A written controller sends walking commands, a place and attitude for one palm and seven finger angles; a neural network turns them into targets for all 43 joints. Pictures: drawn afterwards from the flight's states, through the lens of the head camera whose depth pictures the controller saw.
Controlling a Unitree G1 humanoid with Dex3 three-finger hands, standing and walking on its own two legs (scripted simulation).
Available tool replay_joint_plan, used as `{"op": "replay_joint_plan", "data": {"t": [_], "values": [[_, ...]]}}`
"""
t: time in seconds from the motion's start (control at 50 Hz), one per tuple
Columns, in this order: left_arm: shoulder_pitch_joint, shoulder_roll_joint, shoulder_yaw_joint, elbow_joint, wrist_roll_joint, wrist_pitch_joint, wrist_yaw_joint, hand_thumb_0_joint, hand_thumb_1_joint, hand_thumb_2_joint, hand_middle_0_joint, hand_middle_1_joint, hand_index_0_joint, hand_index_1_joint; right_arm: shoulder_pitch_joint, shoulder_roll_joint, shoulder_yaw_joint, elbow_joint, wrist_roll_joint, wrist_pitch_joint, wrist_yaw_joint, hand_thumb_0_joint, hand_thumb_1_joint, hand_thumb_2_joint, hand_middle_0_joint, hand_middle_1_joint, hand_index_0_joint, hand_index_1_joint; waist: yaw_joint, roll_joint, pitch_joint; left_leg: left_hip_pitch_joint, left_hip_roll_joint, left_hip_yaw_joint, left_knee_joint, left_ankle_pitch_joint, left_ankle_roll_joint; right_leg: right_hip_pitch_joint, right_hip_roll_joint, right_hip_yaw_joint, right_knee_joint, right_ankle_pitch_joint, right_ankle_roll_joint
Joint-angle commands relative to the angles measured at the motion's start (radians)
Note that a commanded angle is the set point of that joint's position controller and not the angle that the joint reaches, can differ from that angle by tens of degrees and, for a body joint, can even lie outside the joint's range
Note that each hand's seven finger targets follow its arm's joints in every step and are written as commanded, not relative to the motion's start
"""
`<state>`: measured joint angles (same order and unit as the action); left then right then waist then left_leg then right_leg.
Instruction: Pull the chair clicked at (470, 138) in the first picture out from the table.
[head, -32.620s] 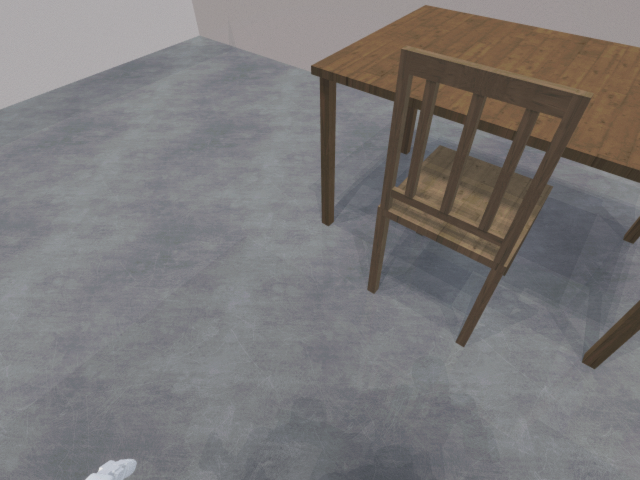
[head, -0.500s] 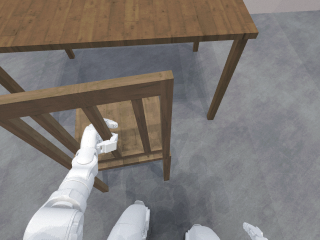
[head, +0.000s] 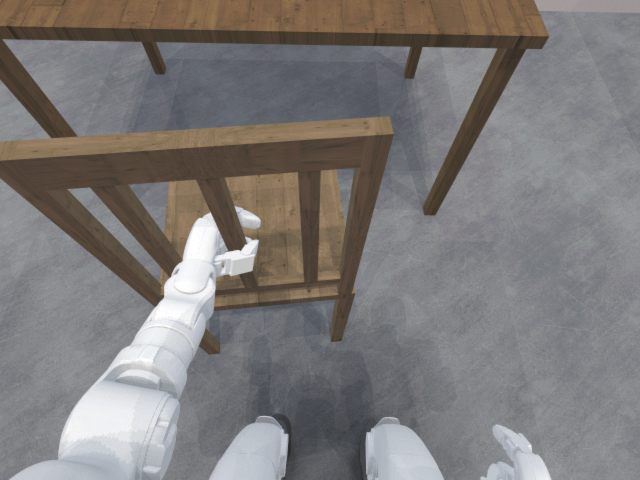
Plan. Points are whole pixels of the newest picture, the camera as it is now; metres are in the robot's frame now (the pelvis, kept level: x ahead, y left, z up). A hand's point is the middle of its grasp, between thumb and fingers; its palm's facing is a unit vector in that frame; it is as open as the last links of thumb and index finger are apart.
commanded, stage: step backward, pulling the chair out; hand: left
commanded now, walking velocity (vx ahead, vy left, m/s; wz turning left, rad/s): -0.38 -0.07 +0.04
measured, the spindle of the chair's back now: (235, 241) +0.42 +0.13 -0.06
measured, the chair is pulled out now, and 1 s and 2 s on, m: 0.29 0.44 0.60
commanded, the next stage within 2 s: stop walking, hand still on the chair in 1.34 s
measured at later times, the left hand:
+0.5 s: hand (230, 312) +0.31 +0.13 -0.06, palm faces -0.01 -0.98 -0.20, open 5.8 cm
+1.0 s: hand (223, 359) +0.25 +0.13 -0.05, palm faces -0.02 -0.98 -0.18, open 5.8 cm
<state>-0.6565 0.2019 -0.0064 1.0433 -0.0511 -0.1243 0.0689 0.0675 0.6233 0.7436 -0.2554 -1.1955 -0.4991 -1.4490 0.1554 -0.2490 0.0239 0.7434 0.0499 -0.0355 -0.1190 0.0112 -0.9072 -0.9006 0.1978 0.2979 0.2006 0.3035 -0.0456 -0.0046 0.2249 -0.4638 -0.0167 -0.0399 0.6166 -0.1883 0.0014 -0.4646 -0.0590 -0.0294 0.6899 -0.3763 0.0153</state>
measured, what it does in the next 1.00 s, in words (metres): walks backwards: left foot, then right foot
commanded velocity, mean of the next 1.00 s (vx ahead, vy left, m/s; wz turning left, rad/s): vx -0.38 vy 0.03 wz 0.00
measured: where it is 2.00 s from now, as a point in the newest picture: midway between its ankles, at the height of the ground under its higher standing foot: outside the picture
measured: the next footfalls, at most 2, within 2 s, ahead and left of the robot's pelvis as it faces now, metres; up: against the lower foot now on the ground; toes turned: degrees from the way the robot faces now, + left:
left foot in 0.66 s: -0.12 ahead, +0.15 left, +0.00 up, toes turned +0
right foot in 0.80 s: -0.01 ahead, -0.13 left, +0.00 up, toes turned -1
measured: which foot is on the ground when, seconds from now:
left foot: down 0.00-0.48, up 0.50-0.64, down 0.66-1.00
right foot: down 0.00-0.68, up 0.70-0.78, down 0.80-1.00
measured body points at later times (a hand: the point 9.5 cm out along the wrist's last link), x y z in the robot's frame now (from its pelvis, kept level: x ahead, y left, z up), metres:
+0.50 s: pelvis -0.07 -0.02 -0.01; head +0.02 -0.02 +0.43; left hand +0.31 +0.18 -0.04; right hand +0.01 -0.28 -0.14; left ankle +0.06 +0.12 -0.72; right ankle +0.01 -0.14 -0.72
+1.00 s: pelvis -0.14 +0.00 +0.00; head -0.03 +0.00 +0.44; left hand +0.25 +0.18 -0.04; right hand -0.03 -0.25 -0.13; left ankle -0.11 +0.16 -0.72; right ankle -0.05 -0.13 -0.72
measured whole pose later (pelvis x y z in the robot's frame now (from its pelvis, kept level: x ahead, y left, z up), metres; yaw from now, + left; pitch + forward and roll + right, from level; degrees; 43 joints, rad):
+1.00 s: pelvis -0.14 +0.00 +0.00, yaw +3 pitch +2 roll +1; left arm -0.65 0.19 0.02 1.06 -0.05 -0.12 0.07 0.09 0.62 0.75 -0.26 -1.21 -0.50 -1.45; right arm 0.14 -0.25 0.03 0.78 0.06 -0.04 -0.12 0.01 -0.91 -0.90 0.20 0.30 0.20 0.30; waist -0.08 -0.01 0.21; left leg -0.40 0.01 -0.04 0.67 -0.35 -0.05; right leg -0.46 -0.08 -0.03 0.61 -0.18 0.02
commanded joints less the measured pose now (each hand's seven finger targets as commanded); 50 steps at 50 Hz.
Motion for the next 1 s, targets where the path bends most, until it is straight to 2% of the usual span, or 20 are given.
{"op": "replay_joint_plan", "data": {"t": [0.0, 0.08, 0.12, 0.16, 0.2, 0.28, 0.32, 0.4, 0.42, 0.46, 0.5, 0.58, 0.6, 0.64, 0.68, 0.72, 0.78, 0.84, 0.92, 0.98], "values": [[-0.359, 0.181, 0.051, -0.202, 0.020, -0.107, 0.014, 0.000, 0.900, 0.900, -0.500, -1.450, -0.500, -1.450, 0.100, -0.148, -0.060, -0.043, -0.008, -0.040, -0.005, 0.000, -0.900, -0.900, 0.200, 0.300, 0.200, 0.300, 0.013, 0.192, -0.612, 0.373, 0.259, -0.247, -0.094, 0.477, 0.108, 0.153, 0.028, 0.035, -0.028, 0.025, -0.014], [-0.371, 0.221, 0.050, -0.168, 0.029, -0.120, 0.002, 0.000, 0.900, 0.900, -0.500, -1.450, -0.500, -1.450, 0.091, -0.134, -0.064, -0.045, 0.014, -0.050, -0.014, 0.000, -0.900, -0.900, 0.200, 0.300, 0.200, 0.300, -0.007, -0.026, -0.588, 0.141, 0.137, -0.098, 0.022, 0.197, 0.011, 0.331, -0.115, 0.156, -0.182, 0.418, -0.061], [-0.367, 0.249, 0.051, -0.164, 0.025, -0.106, 0.008, 0.000, 0.900, 0.900, -0.500, -1.450, -0.500, -1.450, 0.065, -0.131, -0.060, -0.051, 0.021, -0.052, -0.013, 0.000, -0.900, -0.900, 0.200, 0.300, 0.200, 0.300, -0.001, -0.096, -0.495, 0.152, 0.037, -0.051, 0.157, -0.251, -0.034, 0.089, -0.262, 0.255, -0.347, -0.030, -0.136], [-0.336, 0.284, 0.077, -0.144, 0.022, -0.106, 0.024, 0.000, 0.900, 0.900, -0.500, -1.450, -0.500, -1.450, 0.071, -0.144, -0.064, -0.024, 0.014, -0.051, -0.019, 0.000, -0.900, -0.900, 0.200, 0.300, 0.200, 0.300, 0.002, -0.138, -0.473, 0.269, 0.015, -0.011, 0.250, -0.228, -0.040, -0.046, -0.291, 0.255, -0.426, -0.211, -0.148], [-0.332, 0.250, 0.067, -0.154, 0.023, -0.118, 0.022, 0.000, 0.900, 0.900, -0.500, -1.450, -0.500, -1.450, 0.082, -0.130, -0.035, -0.013, 0.002, -0.063, -0.017, 0.000, -0.900, -0.900, 0.200, 0.300, 0.200, 0.300, -0.008, -0.103, -0.494, 0.302, 0.040, -0.026, 0.050, -0.175, -0.018, -0.017, -0.207, 0.130, -0.303, -0.065, -0.084], [-0.327, 0.200, 0.055, -0.173, 0.010, -0.120, 0.028, 0.000, 0.900, 0.900, -0.500, -1.450, -0.500, -1.450, 0.020, -0.155, -0.038, -0.055, 0.002, -0.057, -0.019, 0.000, -0.900, -0.900, 0.200, 0.300, 0.200, 0.300, 0.038, 0.257, -0.491, 0.053, 0.291, -0.361, -0.277, -0.165, 0.118, 0.116, 0.028, 0.015, 0.205, -0.096, -0.016], [-0.377, 0.190, 0.040, -0.210, 0.008, -0.132, 0.019, 0.000, 0.900, 0.900, -0.500, -1.450, -0.500, -1.450, 0.037, -0.154, -0.044, -0.048, 0.001, -0.074, -0.012, 0.000, -0.900, -0.900, 0.200, 0.300, 0.200, 0.300, 0.028, 0.176, -0.499, 0.105, 0.314, -0.358, -0.283, -0.270, 0.137, 0.126, 0.050, 0.035, 0.187, -0.148, -0.024], [-0.333, 0.201, 0.050, -0.158, 0.016, -0.144, 0.003, 0.000, 0.900, 0.900, -0.500, -1.450, -0.500, -1.450, 0.101, -0.151, -0.053, -0.011, -0.006, -0.085, -0.018, 0.000, -0.900, -0.900, 0.200, 0.300, 0.200, 0.300, 0.020, 0.147, -0.492, 0.159, 0.219, -0.222, -0.077, 0.025, 0.082, 0.240, 0.013, 0.089, -0.180, 0.073, -0.033], [-0.329, 0.206, 0.044, -0.157, 0.022, -0.152, -0.003, 0.000, 0.900, 0.900, -0.500, -1.450, -0.500, -1.450, 0.113, -0.146, -0.058, -0.008, -0.006, -0.088, -0.017, 0.000, -0.900, -0.900, 0.200, 0.300, 0.200, 0.300, 0.009, 0.087, -0.495, 0.177, 0.165, -0.159, -0.022, 0.033, 0.047, 0.246, -0.029, 0.135, -0.266, 0.171, -0.040], [-0.304, 0.309, 0.087, -0.134, 0.024, -0.119, 0.010, 0.000, 0.900, 0.900, -0.500, -1.450, -0.500, -1.450, 0.109, -0.149, -0.071, -0.025, 0.023, -0.083, -0.021, 0.000, -0.900, -0.900, 0.200, 0.300, 0.200, 0.300, 0.009, -0.215, -0.539, 0.098, 0.013, -0.012, 0.286, -0.202, -0.043, 0.219, -0.307, 0.382, -0.361, 0.195, -0.163], [-0.323, 0.255, 0.052, -0.161, 0.022, -0.080, 0.012, 0.000, 0.900, 0.900, -0.500, -1.450, -0.500, -1.450, 0.027, -0.139, -0.063, -0.041, 0.011, -0.071, -0.011, 0.000, -0.900, -0.900, 0.200, 0.300, 0.200, 0.300, 0.051, -0.126, -0.464, 0.030, 0.018, -0.076, 0.533, -0.340, -0.044, 0.123, -0.384, 0.398, -0.422, -0.036, -0.227], [-0.271, 0.249, 0.078, -0.176, 0.018, -0.079, 0.026, 0.000, 0.900, 0.900, -0.500, -1.450, -0.500, -1.450, 0.081, -0.127, -0.018, -0.002, 0.003, -0.071, -0.020, 0.000, -0.900, -0.900, 0.200, 0.300, 0.200, 0.300, 0.016, -0.098, -0.497, 0.159, 0.041, -0.047, -0.006, -0.214, -0.035, 0.256, -0.250, 0.163, -0.178, 0.445, -0.106], [-0.272, 0.234, 0.070, -0.176, 0.014, -0.073, 0.028, 0.000, 0.900, 0.900, -0.500, -1.450, -0.500, -1.450, 0.086, -0.133, -0.022, 0.001, 0.007, -0.068, -0.025, 0.000, -0.900, -0.900, 0.200, 0.300, 0.200, 0.300, 0.015, -0.071, -0.523, 0.209, 0.043, -0.015, -0.182, -0.058, -0.033, 0.278, -0.208, 0.132, -0.095, 0.448, -0.062], [-0.309, 0.210, 0.067, -0.229, 0.018, -0.070, 0.029, 0.000, 0.900, 0.900, -0.500, -1.450, -0.500, -1.450, 0.061, -0.180, -0.052, -0.037, 0.000, -0.054, -0.024, 0.000, -0.900, -0.900, 0.200, 0.300, 0.200, 0.300, 0.045, 0.122, -0.538, 0.253, 0.234, -0.201, -0.151, 0.410, 0.049, 0.180, -0.067, 0.051, 0.065, 0.365, -0.003], [-0.328, 0.134, 0.032, -0.212, 0.022, -0.069, 0.019, 0.000, 0.900, 0.900, -0.500, -1.450, -0.500, -1.450, 0.112, -0.150, -0.061, -0.028, -0.006, -0.036, -0.001, 0.000, -0.900, -0.900, 0.200, 0.300, 0.200, 0.300, 0.036, 0.193, -0.556, 0.357, 0.286, -0.170, -0.105, 0.572, 0.100, 0.096, -0.006, 0.025, 0.094, 0.053, -0.004], [-0.418, 0.108, 0.000, -0.262, 0.035, -0.095, 0.012, 0.000, 0.900, 0.900, -0.500, -1.450, -0.500, -1.450, 0.079, -0.131, -0.057, -0.037, -0.023, -0.036, 0.003, 0.000, -0.900, -0.900, 0.200, 0.300, 0.200, 0.300, 0.023, 0.263, -0.548, 0.340, 0.299, -0.200, -0.087, 0.610, 0.106, 0.096, -0.003, 0.036, 0.102, -0.027, -0.015], [-0.363, 0.168, 0.050, -0.199, 0.042, -0.113, 0.018, 0.000, 0.900, 0.900, -0.500, -1.450, -0.500, -1.450, 0.120, -0.142, -0.071, -0.010, -0.009, -0.028, 0.008, 0.000, -0.900, -0.900, 0.200, 0.300, 0.200, 0.300, 0.016, 0.065, -0.612, 0.315, 0.240, -0.118, 0.093, 0.673, 0.033, 0.305, -0.063, 0.099, -0.128, 0.603, -0.041], [-0.325, 0.234, 0.070, -0.171, 0.032, -0.087, 0.018, 0.000, 0.900, 0.900, -0.500, -1.450, -0.500, -1.450, 0.077, -0.148, -0.075, -0.035, 0.010, -0.032, -0.005, 0.000, -0.900, -0.900, 0.200, 0.300, 0.200, 0.300, 0.022, -0.192, -0.633, 0.039, 0.041, -0.051, 0.335, -0.279, -0.064, 0.488, -0.338, 0.308, -0.210, 1.062, -0.188], [-0.346, 0.220, 0.060, -0.202, 0.022, -0.059, 0.016, 0.000, 0.900, 0.900, -0.500, -1.450, -0.500, -1.450, 0.060, -0.119, -0.032, -0.024, 0.011, -0.031, -0.016, 0.000, -0.900, -0.900, 0.200, 0.300, 0.200, 0.300, 0.016, -0.090, -0.606, 0.105, 0.064, -0.053, 0.087, -0.264, -0.050, 0.420, -0.308, 0.201, -0.164, 0.871, -0.136], [-0.357, 0.210, 0.045, -0.208, 0.006, -0.044, 0.022, 0.000, 0.900, 0.900, -0.500, -1.450, -0.500, -1.450, 0.058, -0.160, -0.044, -0.032, 0.013, -0.014, -0.032, 0.000, -0.900, -0.900, 0.200, 0.300, 0.200, 0.300, 0.021, 0.033, -0.589, 0.267, 0.178, -0.092, -0.180, 0.277, 0.004, 0.280, -0.139, 0.070, -0.044, 0.541, -0.012]]}}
